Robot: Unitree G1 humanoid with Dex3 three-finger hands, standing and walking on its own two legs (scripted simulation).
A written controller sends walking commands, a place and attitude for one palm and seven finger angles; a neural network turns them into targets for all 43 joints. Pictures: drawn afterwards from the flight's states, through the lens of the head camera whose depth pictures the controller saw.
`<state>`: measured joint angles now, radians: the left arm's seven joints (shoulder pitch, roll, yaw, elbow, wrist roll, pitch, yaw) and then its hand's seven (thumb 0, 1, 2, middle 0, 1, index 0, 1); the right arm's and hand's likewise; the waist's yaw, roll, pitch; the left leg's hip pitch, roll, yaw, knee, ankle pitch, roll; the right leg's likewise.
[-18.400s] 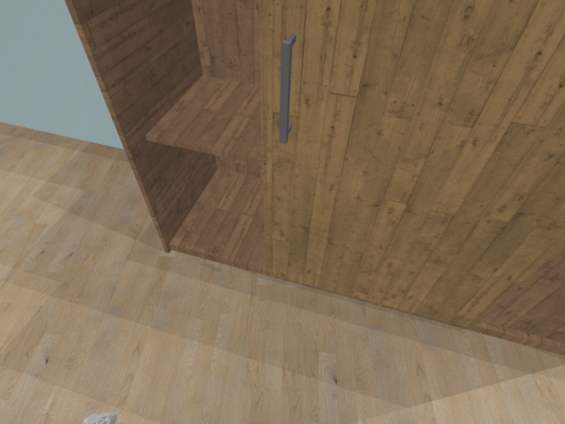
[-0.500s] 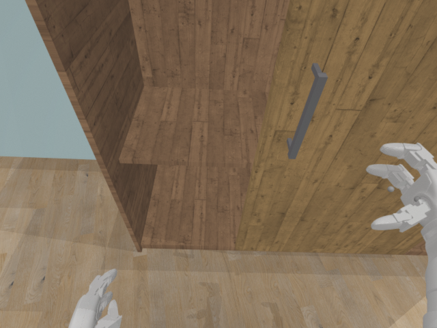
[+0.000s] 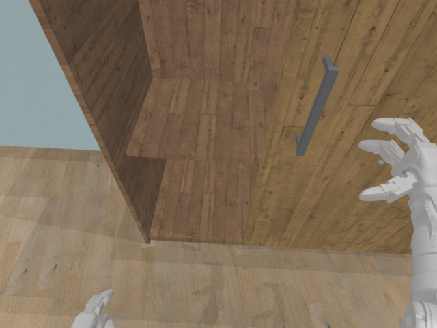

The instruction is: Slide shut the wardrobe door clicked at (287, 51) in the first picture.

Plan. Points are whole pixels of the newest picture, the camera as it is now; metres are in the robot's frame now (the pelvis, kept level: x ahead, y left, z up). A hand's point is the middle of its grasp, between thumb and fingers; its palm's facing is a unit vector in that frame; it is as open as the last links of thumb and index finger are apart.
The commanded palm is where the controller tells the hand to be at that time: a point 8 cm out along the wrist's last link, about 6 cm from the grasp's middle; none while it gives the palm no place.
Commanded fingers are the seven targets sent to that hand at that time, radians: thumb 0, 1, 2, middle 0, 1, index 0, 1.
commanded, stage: move the hooked fingers beside the handle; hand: right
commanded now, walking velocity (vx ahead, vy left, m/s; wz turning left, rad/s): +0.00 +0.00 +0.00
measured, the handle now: (312, 111) +0.54 -0.14 +0.11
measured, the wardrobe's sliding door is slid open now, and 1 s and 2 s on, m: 0.44 0.44 0.44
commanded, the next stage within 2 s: feel for the door with the fingertips in 1.46 s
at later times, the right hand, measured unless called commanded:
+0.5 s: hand (352, 135) +0.46 -0.20 +0.13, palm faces -0.05 +1.00 -0.01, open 14.0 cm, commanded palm +0.44 -0.25 +0.12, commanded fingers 0.00 0.50 -0.30 0.30 1.20 0.30 1.20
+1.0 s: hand (351, 131) +0.48 -0.21 +0.12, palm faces -0.03 +1.00 -0.01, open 14.0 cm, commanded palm +0.46 -0.25 +0.11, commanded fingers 0.00 0.50 -0.30 0.30 1.20 0.30 1.20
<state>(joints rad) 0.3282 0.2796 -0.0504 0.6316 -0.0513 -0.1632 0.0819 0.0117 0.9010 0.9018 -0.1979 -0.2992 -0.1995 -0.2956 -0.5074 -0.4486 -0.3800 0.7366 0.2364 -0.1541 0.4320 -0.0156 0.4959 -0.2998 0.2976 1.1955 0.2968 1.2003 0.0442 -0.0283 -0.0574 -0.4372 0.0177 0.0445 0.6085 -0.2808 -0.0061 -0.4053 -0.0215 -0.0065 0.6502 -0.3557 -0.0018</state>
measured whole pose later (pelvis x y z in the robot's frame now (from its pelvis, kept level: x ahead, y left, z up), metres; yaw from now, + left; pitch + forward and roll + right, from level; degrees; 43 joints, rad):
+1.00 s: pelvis +0.00 +0.00 -0.01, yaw +2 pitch +13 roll +2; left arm 0.43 0.29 -0.03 0.64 -0.03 0.01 0.04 0.01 0.90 0.90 -0.20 -0.30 -0.20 -0.30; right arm -0.82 -0.54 -0.44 1.10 0.14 -0.28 0.36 -0.02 0.49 -0.30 0.30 1.20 0.30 1.20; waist 0.13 -0.02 -0.08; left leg -0.61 0.00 0.02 0.66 -0.29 -0.01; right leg -0.58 -0.04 -0.03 0.73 -0.39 -0.01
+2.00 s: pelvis +0.00 -0.01 -0.01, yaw +1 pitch +12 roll +1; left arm 0.38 0.26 -0.03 0.64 -0.02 -0.02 0.02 0.01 0.90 0.90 -0.20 -0.30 -0.20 -0.30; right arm -0.82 -0.41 -0.35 1.06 0.12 -0.27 0.24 -0.02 0.50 -0.30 0.30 1.20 0.30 1.20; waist 0.12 -0.02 -0.09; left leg -0.59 0.01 0.02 0.68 -0.30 -0.01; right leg -0.56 -0.03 -0.02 0.75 -0.40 -0.01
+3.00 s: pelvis +0.00 -0.01 -0.01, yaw +2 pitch +14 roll +2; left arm 0.41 0.25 -0.03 0.63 -0.01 -0.01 0.00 0.01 0.90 0.90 -0.20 -0.30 -0.20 -0.30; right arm -0.86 -0.40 -0.34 1.07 0.11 -0.27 0.20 -0.02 0.50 -0.30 0.30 1.20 0.30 1.21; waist 0.13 -0.03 -0.09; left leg -0.63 0.00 0.02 0.70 -0.31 -0.01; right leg -0.60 -0.04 -0.02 0.77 -0.41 -0.01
